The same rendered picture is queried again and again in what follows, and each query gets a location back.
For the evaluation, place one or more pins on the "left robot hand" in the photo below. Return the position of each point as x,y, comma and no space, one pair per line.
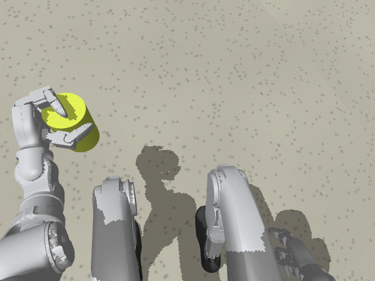
31,130

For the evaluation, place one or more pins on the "right robot foot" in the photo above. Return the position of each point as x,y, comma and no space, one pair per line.
209,265

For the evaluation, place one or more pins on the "right robot arm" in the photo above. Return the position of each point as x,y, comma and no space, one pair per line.
314,272

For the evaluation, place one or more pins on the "right robot hand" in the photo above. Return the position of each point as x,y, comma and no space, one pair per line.
296,255

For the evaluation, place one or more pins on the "left robot arm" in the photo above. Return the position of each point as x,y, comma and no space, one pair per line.
36,247

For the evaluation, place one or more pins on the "can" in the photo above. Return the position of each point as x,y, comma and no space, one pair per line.
78,115

